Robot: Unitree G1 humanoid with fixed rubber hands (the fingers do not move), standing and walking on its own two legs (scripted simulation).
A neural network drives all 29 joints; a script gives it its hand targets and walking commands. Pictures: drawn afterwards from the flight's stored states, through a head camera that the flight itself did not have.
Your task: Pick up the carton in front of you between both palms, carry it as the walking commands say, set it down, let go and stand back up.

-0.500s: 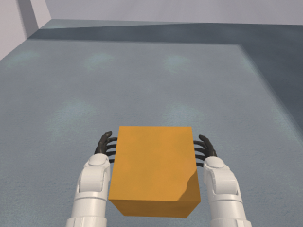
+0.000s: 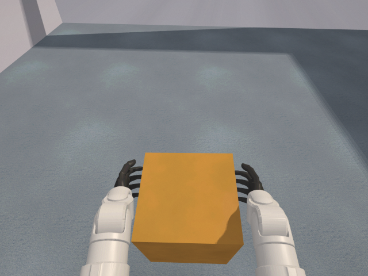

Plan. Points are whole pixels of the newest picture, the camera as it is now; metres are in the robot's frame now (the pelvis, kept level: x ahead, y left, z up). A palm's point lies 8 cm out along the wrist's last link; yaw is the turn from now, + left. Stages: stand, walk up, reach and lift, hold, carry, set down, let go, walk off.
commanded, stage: carry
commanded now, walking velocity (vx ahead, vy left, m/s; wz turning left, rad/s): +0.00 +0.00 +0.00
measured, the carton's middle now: (188, 211) +0.29 +0.00 -0.06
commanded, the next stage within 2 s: hold in 0.26 s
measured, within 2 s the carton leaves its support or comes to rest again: neither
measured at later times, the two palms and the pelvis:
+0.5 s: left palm (122, 201) +0.26 +0.14 +0.05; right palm (261, 208) +0.25 -0.15 +0.04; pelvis -0.02 +0.00 +0.01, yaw -1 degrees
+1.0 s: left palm (116, 206) +0.24 +0.15 +0.06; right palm (262, 212) +0.24 -0.15 +0.05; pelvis -0.05 +0.01 +0.00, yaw -1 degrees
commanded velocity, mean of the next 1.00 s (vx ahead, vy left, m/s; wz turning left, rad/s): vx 0.00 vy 0.00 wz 0.00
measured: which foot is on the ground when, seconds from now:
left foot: down 0.00-1.00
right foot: down 0.00-1.00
